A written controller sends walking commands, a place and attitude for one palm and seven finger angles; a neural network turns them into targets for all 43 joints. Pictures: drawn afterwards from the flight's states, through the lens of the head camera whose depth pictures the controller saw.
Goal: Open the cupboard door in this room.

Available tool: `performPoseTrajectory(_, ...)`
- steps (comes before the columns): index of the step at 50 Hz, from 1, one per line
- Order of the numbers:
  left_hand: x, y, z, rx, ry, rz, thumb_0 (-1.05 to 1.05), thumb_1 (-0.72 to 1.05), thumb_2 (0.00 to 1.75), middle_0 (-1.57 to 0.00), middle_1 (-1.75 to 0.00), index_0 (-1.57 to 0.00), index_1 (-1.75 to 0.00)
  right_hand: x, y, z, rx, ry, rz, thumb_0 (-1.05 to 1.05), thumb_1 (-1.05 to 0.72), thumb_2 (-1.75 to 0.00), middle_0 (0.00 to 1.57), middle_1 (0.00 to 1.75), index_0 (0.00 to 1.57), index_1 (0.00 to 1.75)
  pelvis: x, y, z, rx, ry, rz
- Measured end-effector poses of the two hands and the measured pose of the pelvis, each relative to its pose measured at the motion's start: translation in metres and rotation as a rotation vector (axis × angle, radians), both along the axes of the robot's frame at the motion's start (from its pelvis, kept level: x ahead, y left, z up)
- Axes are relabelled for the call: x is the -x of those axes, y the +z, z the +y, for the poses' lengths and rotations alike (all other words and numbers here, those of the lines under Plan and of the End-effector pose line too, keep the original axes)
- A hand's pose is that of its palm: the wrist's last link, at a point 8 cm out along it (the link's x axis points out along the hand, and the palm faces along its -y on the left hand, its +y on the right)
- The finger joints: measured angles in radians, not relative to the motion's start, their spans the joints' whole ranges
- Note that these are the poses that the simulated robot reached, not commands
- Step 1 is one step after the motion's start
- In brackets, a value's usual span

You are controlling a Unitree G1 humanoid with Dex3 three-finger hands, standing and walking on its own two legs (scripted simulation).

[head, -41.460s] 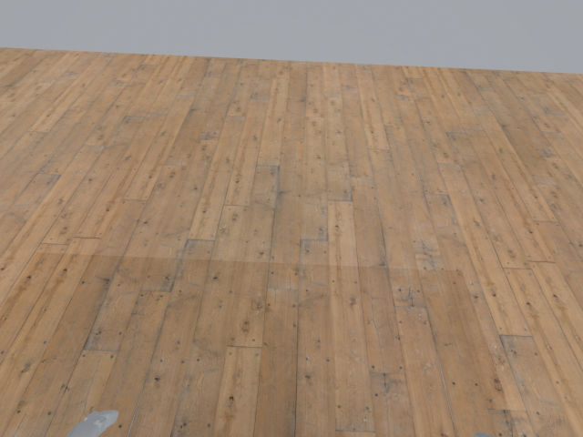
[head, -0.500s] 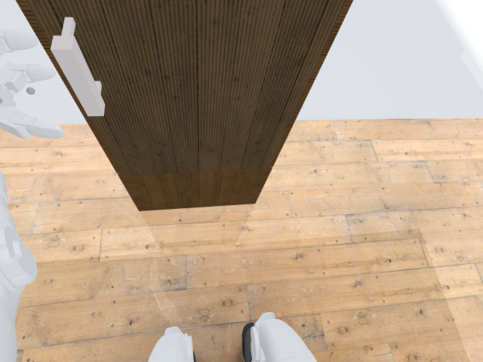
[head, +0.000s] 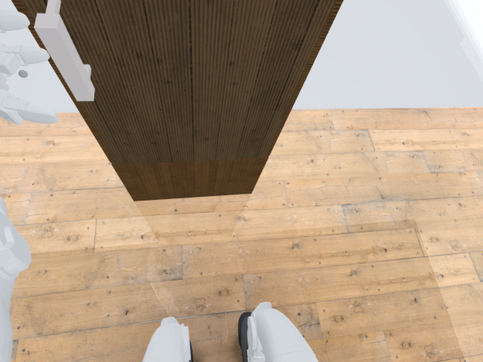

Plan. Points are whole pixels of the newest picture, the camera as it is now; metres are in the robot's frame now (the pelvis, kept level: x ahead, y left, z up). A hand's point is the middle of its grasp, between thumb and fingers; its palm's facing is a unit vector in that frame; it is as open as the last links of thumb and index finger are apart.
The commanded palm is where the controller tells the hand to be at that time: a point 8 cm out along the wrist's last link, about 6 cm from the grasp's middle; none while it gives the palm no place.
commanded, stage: slide the fingers in behind the handle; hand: left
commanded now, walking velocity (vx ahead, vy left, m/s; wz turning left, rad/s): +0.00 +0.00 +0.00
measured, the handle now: (71, 52) +0.57 +0.21 +0.08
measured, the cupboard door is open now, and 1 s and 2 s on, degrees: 0 0 0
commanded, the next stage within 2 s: close the thumb around the handle in 1.38 s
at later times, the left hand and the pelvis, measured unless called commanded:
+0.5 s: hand (47, 72) +0.52 +0.23 +0.09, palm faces +0.01 -1.00 -0.02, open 13.9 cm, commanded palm +0.51 +0.26 +0.08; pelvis +0.00 +0.00 +0.00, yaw +0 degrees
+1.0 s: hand (71, 75) +0.53 +0.20 +0.09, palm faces +0.03 -1.00 -0.02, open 13.8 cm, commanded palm +0.51 +0.23 +0.08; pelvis +0.00 -0.01 +0.00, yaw +1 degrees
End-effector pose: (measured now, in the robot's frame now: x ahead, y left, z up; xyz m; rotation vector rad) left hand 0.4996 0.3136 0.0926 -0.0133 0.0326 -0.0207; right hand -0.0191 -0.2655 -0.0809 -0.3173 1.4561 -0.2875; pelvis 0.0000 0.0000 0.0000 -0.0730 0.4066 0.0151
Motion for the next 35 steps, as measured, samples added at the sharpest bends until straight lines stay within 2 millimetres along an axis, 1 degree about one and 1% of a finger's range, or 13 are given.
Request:
performPoseTrajectory(3, -0.004, -0.003, -0.008, -0.001, 0.000, 0.002, -0.02, -0.50, 0.30, -0.30, -1.20, -0.30, -1.20, 0.003, 0.001, 0.002, 0.001, -0.010, -0.003, 0.00, -0.90, -0.90, 0.20, 0.30, 0.20, 0.30, 0.000, 0.000, 0.001, 0.001, -0.002, 0.001)
performPoseTrajectory(8, -0.003, -0.002, -0.010, -0.020, 0.030, -0.003, -0.02, -0.50, 0.30, -0.30, -1.20, -0.31, -1.22, 0.004, 0.001, 0.007, -0.016, -0.022, -0.011, 0.00, -0.90, -0.90, 0.20, 0.30, 0.20, 0.30, -0.002, 0.001, 0.003, -0.001, -0.008, -0.005)
performPoseTrajectory(16, -0.001, 0.005, -0.023, -0.008, 0.015, -0.008, -0.02, -0.50, 0.30, -0.30, -1.20, -0.30, -1.21, -0.004, -0.003, 0.014, -0.050, -0.018, -0.030, 0.00, -0.90, -0.90, 0.20, 0.30, 0.20, 0.30, -0.006, 0.005, 0.004, -0.004, -0.004, -0.022)
performPoseTrajectory(20, -0.002, 0.002, -0.027, 0.006, 0.023, 0.008, -0.02, -0.50, 0.30, -0.30, -1.20, -0.31, -1.21, -0.010, -0.003, 0.013, -0.048, -0.010, -0.054, 0.00, -0.90, -0.90, 0.20, 0.30, 0.20, 0.30, -0.006, 0.005, 0.003, -0.007, -0.004, -0.026)
performPoseTrajectory(24, -0.002, 0.001, -0.029, -0.024, 0.032, -0.004, -0.02, -0.50, 0.30, -0.30, -1.20, -0.32, -1.22, -0.014, -0.005, 0.011, -0.047, 0.002, -0.063, 0.00, -0.90, -0.90, 0.20, 0.30, 0.20, 0.30, -0.004, 0.003, 0.003, -0.009, -0.002, -0.021)
performPoseTrajectory(30, -0.002, -0.004, -0.032, -0.006, 0.036, -0.011, -0.02, -0.50, 0.30, -0.30, -1.20, -0.31, -1.22, -0.015, -0.007, 0.006, -0.043, 0.013, -0.046, 0.00, -0.90, -0.90, 0.20, 0.30, 0.20, 0.30, -0.003, 0.002, 0.001, -0.011, 0.001, -0.015)
performPoseTrajectory(35, -0.003, -0.004, -0.033, -0.009, 0.044, -0.012, -0.02, -0.50, 0.30, -0.31, -1.21, -0.32, -1.23, -0.014, -0.007, 0.003, -0.036, 0.017, -0.037, 0.00, -0.90, -0.90, 0.20, 0.30, 0.20, 0.30, -0.003, 0.001, -0.001, -0.009, 0.009, -0.011)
